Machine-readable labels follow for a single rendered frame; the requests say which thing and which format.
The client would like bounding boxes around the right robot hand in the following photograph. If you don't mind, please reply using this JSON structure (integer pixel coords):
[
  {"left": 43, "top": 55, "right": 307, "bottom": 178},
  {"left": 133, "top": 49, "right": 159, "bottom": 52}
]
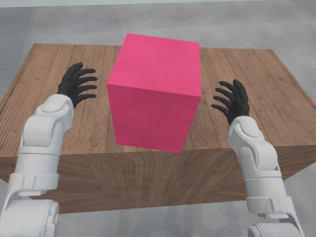
[{"left": 211, "top": 79, "right": 250, "bottom": 125}]

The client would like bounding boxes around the left robot upper arm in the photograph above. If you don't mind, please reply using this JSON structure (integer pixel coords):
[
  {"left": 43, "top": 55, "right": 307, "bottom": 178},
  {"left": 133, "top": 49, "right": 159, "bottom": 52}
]
[{"left": 0, "top": 199, "right": 59, "bottom": 237}]

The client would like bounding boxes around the carton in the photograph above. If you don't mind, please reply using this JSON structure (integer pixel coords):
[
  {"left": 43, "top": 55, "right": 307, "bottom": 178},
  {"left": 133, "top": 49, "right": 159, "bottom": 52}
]
[{"left": 107, "top": 33, "right": 201, "bottom": 153}]

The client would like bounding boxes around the right robot upper arm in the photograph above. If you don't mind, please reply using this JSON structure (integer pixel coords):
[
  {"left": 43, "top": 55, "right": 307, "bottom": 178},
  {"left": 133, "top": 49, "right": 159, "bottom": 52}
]
[{"left": 248, "top": 222, "right": 302, "bottom": 237}]

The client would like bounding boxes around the robot left forearm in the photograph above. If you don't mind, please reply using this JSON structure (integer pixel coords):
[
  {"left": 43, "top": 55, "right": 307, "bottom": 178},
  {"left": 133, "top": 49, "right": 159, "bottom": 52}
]
[{"left": 0, "top": 94, "right": 74, "bottom": 224}]

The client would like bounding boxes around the left robot hand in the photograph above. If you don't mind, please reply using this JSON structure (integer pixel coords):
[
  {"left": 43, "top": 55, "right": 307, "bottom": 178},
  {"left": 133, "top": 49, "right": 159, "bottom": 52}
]
[{"left": 57, "top": 62, "right": 98, "bottom": 109}]

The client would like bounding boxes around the pedestal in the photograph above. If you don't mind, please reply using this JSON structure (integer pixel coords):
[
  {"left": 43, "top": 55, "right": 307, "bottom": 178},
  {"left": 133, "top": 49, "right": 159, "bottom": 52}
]
[{"left": 0, "top": 43, "right": 316, "bottom": 214}]

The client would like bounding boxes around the robot right forearm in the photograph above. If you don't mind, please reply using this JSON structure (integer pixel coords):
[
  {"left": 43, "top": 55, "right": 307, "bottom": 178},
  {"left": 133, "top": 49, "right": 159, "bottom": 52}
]
[{"left": 227, "top": 116, "right": 305, "bottom": 237}]

